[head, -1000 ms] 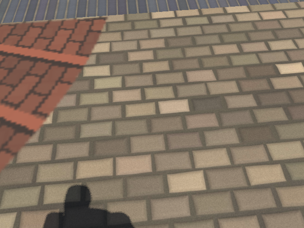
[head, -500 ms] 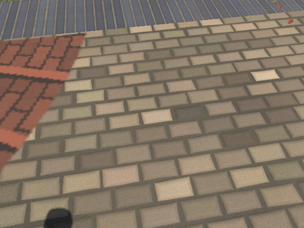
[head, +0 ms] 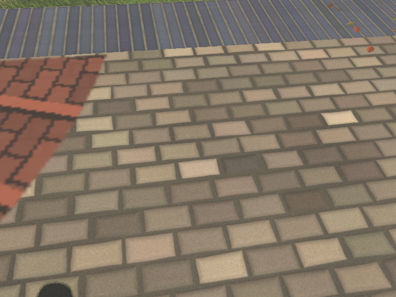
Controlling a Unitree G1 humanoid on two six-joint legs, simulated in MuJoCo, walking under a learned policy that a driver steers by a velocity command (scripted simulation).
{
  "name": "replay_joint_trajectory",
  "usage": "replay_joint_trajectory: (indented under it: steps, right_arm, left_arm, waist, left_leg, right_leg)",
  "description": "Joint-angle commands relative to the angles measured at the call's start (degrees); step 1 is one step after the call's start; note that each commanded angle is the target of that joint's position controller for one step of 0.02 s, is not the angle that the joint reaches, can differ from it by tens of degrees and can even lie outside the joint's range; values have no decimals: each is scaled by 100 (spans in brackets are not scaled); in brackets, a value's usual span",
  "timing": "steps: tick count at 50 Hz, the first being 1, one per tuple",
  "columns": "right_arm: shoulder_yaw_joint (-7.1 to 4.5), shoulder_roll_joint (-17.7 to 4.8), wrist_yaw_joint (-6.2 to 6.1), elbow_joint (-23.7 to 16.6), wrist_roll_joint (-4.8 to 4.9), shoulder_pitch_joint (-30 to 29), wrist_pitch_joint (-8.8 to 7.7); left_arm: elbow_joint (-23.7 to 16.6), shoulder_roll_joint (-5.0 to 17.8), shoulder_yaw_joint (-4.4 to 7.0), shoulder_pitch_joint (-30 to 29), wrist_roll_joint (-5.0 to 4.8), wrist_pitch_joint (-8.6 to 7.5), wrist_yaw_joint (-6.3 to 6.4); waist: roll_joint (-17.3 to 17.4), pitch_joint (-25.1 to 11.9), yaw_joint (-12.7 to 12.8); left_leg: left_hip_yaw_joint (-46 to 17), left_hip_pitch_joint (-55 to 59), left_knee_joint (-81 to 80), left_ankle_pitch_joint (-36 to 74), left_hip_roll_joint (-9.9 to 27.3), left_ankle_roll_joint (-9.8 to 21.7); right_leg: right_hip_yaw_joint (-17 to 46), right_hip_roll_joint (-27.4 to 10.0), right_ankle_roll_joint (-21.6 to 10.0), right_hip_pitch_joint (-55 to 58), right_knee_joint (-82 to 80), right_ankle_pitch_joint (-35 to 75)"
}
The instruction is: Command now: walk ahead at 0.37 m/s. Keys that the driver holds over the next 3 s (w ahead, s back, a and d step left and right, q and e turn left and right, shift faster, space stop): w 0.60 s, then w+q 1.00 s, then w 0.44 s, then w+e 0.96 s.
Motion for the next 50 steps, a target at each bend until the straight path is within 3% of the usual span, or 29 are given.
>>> replay_joint_trajectory:
  steps: [1,2,3,5,8,12,16,19,21,22,23,24,25,26,27,29,31,33,35,39,44,46,48,49,50]
  right_arm:
    - [-233,-1069,-56,392,-9,1727,-14]
    - [-168,-823,-30,147,4,1076,-46]
    - [-129,-673,-12,21,20,741,-110]
    - [-58,-476,-38,9,47,707,-226]
    - [1,-346,-54,255,69,1298,-295]
    - [63,-268,-81,351,56,1562,-277]
    - [68,-337,-109,419,42,1638,-286]
    - [40,-462,-125,421,46,1396,-303]
    - [-5,-597,-139,391,36,1209,-262]
    - [-6,-603,-126,350,68,1126,-240]
    - [84,-206,-75,168,148,1371,-230]
    - [45,-35,-24,204,237,1811,-219]
    - [-51,-416,-52,87,109,1305,-194]
    - [-59,-397,-28,-57,66,788,-226]
    - [-53,-272,-14,-92,65,609,-236]
    - [-41,-83,52,-84,-65,707,-96]
    - [-38,17,101,-107,-73,684,13]
    - [-51,-33,133,-260,-52,256,95]
    - [-54,-83,163,-463,-24,-289,119]
    - [25,30,209,-769,39,-1129,70]
    - [81,37,221,-1079,17,-1807,40]
    - [31,-59,194,-1053,-8,-1555,33]
    - [-77,-248,150,-829,-26,-727,21]
    - [-173,-410,137,-616,-57,-25,-9]
    - [-324,-748,92,-420,-148,792,-22]
  left_arm:
    - [-795,450,27,-950,134,-219,-94]
    - [-780,470,37,-1001,117,-247,-164]
    - [-693,374,11,-887,79,-288,-228]
    - [-618,330,10,-841,136,-297,-291]
    - [-728,236,-7,-1132,131,-213,-303]
    - [-1152,87,-86,-2102,92,-172,-295]
    - [-1457,0,-168,-2659,25,-183,-282]
    - [-1458,188,-98,-2236,18,-225,-196]
    - [-1038,443,48,-850,6,-299,-101]
    - [-773,605,141,37,67,-345,-40]
    - [-663,1138,287,834,220,-359,17]
    - [-675,1229,331,709,140,-280,-58]
    - [-767,1024,299,-19,-25,-270,-107]
    - [-863,601,191,-497,-61,-314,-121]
    - [-838,318,114,-674,-22,-375,-125]
    - [-659,55,7,-560,4,-480,-82]
    - [-523,147,10,-239,3,-584,-65]
    - [-471,306,35,-35,9,-633,-49]
    - [-439,302,15,186,10,-636,-39]
    - [-412,226,-50,454,-21,-645,-7]
    - [-249,302,-74,939,22,-594,115]
    - [-264,438,-51,862,28,-554,182]
    - [-324,608,2,714,59,-473,226]
    - [-389,681,28,628,59,-429,208]
    - [-564,690,32,395,20,-436,169]
  waist:
    - [1322,681,-506]
    - [730,1015,-192]
    - [525,978,-36]
    - [524,731,41]
    - [592,577,-43]
    - [652,741,-213]
    - [780,845,-292]
    - [795,595,26]
    - [773,-165,601]
    - [663,-600,974]
    - [-147,-1323,1006]
    - [-1017,-1812,654]
    - [-282,-983,436]
    - [30,-245,334]
    - [250,183,149]
    - [143,277,-158]
    - [55,297,-232]
    - [32,440,-198]
    - [21,568,-81]
    - [-49,619,122]
    - [-109,639,320]
    - [-250,415,135]
    - [-416,-40,-246]
    - [-437,-400,-549]
    - [-178,-792,-1001]
  left_leg:
    - [-4256,1712,-2542,-3535,2369,922]
    - [-3726,1255,-2449,-3149,2166,897]
    - [-3085,1115,-2452,-2330,1848,774]
    - [-2129,1259,-2430,-665,1435,602]
    - [-1410,1621,-2198,1337,1251,624]
    - [-938,1507,-2153,2559,1090,664]
    - [-701,1436,-2151,3280,1113,654]
    - [-543,1733,-1554,5062,1264,548]
    - [-407,1854,36,6051,1203,404]
    - [-296,1184,1244,5158,1033,329]
    - [-44,-226,3160,2674,572,212]
    - [-359,-1711,4996,-1331,-467,103]
    - [-795,-2231,5211,-876,-21,225]
    - [-743,-2300,4942,-377,232,248]
    - [-714,-2071,4553,-139,431,253]
    - [-714,-1506,4034,-25,611,155]
    - [-615,-1527,3780,5,620,63]
    - [-568,-1945,3459,376,669,-5]
    - [-538,-2354,3017,854,668,-47]
    - [-188,-2315,1708,1684,499,-59]
    - [332,-2255,686,1502,235,177]
    - [540,-1824,560,962,-66,386]
    - [646,-987,453,398,-409,668]
    - [525,-137,99,421,-493,854]
    - [-263,1183,-223,343,21,1182]
  right_leg:
    - [-60,106,-329,-3529,2693,-694]
    - [44,-211,-363,-3563,2960,-44]
    - [9,-380,-302,-3377,2920,445]
    - [-192,-509,-120,-3136,2764,1038]
    - [-486,-485,74,-3373,2692,1310]
    - [-818,-371,230,-3472,1786,1609]
    - [-1072,-168,71,-2791,535,1945]
    - [-1114,76,-272,-1943,140,1777]
    - [-1094,356,-506,-574,-152,1600]
    - [-812,73,-646,665,-429,1668]
    - [1054,-1437,-1011,2108,-552,574]
    - [3863,-2502,-1728,2708,-1547,185]
    - [3389,-2235,-1587,1976,-1799,-267]
    - [2508,-2055,-1441,1090,-1957,-32]
    - [1905,-1790,-1250,374,-2154,619]
    - [1131,-1411,-988,-322,-2307,1433]
    - [721,-1332,-986,-384,-2370,2113]
    - [313,-1258,-883,-314,-2554,2187]
    - [-43,-1161,-726,-143,-2639,2473]
    - [-695,-995,-395,157,-2585,3405]
    - [-1100,-1257,-308,1243,-2165,4823]
    - [-1275,-1358,-249,1598,-1500,6469]
    - [-1396,-1450,-238,1692,-205,7527]
    - [-1442,-1449,-234,1393,833,7076]
    - [-1519,-1329,-144,291,2360,5648]
Next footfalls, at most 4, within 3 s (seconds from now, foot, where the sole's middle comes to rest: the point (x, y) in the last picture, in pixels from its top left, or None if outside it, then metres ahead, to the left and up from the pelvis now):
0.44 right None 0.39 -0.07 -0.77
1.00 left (170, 257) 0.67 0.09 -0.77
1.52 right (187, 180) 1.03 0.04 -0.77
2.02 left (113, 167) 1.09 0.36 -0.77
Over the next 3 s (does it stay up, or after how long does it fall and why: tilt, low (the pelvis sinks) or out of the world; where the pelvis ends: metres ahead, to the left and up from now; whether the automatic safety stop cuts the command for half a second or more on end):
stays up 1.48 0.44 0.00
